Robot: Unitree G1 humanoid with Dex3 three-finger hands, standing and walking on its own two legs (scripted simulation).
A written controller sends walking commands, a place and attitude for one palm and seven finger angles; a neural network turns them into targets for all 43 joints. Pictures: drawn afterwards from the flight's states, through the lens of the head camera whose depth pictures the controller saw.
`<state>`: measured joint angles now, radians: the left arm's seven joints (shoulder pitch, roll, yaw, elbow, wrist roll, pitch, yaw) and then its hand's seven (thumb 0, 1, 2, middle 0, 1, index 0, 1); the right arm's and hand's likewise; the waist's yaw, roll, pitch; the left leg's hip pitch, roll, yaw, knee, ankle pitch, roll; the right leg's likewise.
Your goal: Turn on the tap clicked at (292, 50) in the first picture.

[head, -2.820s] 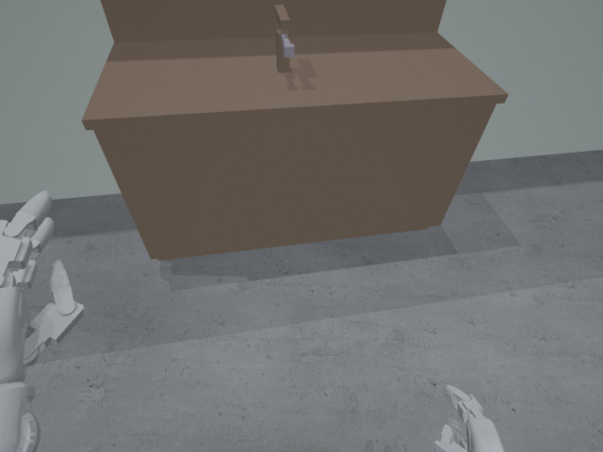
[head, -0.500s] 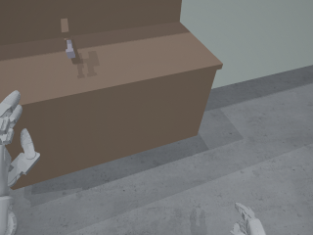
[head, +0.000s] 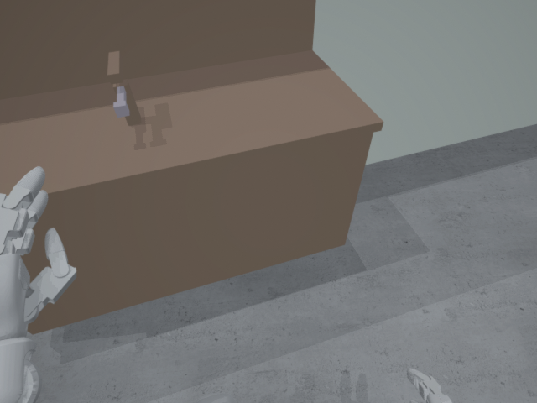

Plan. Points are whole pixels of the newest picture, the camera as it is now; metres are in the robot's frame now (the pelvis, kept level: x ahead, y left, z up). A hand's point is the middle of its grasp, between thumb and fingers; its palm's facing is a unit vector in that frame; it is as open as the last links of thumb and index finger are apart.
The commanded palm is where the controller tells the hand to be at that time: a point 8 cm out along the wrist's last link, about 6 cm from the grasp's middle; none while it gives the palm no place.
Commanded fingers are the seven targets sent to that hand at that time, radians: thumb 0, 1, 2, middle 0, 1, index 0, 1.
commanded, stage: take the last steps up to it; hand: left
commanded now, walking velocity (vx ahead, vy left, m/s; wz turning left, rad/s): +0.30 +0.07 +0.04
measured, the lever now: (121, 109) +0.72 +0.41 +0.06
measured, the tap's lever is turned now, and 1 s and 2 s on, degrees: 0 0 0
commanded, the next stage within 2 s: come to a stop and stand still in 1.30 s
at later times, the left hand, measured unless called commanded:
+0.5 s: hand (106, 200) +0.31 +0.23 +0.18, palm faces +0.40 -0.78 -0.48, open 7.4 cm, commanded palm +0.26 +0.28 +0.18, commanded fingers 0.00 0.90 0.90 -0.20 -0.30 -0.20 -0.30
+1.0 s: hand (120, 137) +0.44 +0.26 +0.19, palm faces +0.41 -0.82 -0.39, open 7.4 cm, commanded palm +0.37 +0.30 +0.18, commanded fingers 0.00 0.90 0.90 -0.20 -0.30 -0.20 -0.30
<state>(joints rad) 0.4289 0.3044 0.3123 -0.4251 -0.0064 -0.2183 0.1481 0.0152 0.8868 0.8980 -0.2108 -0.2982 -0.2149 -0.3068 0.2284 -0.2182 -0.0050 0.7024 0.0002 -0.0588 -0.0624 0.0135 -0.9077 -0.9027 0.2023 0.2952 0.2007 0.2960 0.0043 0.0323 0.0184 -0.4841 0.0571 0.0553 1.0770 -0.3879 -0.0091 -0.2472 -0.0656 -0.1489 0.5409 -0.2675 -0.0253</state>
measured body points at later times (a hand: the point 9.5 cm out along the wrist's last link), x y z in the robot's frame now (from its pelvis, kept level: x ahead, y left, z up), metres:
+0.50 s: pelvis +0.10 +0.00 -0.01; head +0.11 -0.02 +0.44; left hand +0.29 +0.27 +0.21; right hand +0.26 -0.20 -0.12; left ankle +0.09 +0.14 -0.73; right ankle +0.14 -0.09 -0.74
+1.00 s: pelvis +0.21 +0.02 +0.00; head +0.23 +0.03 +0.44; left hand +0.41 +0.30 +0.21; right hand +0.39 -0.21 -0.08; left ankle +0.25 +0.13 -0.73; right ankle +0.18 -0.09 -0.67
